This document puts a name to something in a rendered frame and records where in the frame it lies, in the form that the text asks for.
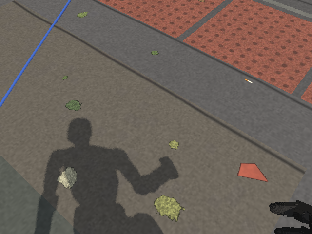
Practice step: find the robot right hand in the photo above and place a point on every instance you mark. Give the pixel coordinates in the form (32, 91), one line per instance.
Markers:
(298, 210)

